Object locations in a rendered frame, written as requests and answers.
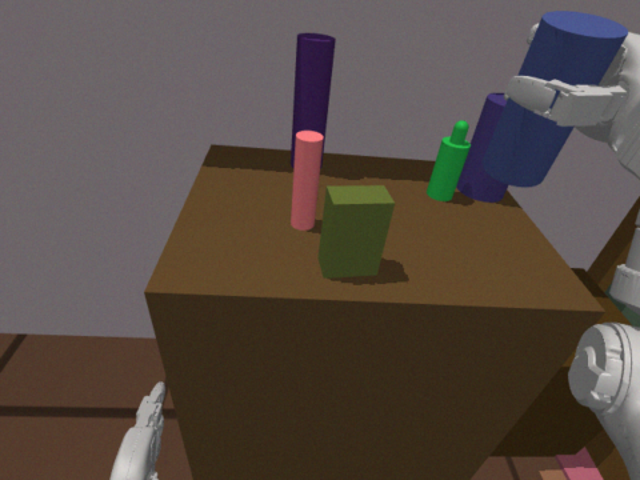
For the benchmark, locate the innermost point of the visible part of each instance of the right robot hand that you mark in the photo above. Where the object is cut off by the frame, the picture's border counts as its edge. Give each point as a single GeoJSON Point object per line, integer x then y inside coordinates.
{"type": "Point", "coordinates": [593, 110]}

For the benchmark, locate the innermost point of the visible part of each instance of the right robot arm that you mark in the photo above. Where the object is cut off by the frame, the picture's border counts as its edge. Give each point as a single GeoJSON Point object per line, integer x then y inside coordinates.
{"type": "Point", "coordinates": [605, 373]}

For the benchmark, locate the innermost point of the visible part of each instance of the bed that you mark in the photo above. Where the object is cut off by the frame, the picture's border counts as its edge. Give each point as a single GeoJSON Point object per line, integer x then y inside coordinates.
{"type": "Point", "coordinates": [601, 448]}

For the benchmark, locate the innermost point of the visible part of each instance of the left robot hand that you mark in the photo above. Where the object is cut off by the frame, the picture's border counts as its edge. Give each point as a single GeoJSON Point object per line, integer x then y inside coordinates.
{"type": "Point", "coordinates": [141, 444]}

